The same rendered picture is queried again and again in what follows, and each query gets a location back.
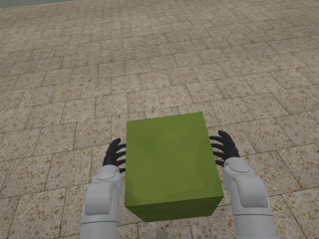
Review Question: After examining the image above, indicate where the right robot forearm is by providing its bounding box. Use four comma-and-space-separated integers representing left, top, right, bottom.
223, 156, 281, 239

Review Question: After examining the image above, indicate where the left robot forearm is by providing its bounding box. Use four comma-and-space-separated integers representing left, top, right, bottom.
79, 164, 123, 239

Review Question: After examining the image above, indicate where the robot right hand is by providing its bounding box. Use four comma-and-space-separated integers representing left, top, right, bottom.
209, 130, 240, 167

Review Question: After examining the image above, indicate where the robot left hand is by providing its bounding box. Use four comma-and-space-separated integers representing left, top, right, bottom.
103, 138, 127, 173

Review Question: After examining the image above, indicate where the carton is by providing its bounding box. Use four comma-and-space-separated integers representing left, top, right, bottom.
125, 112, 224, 223

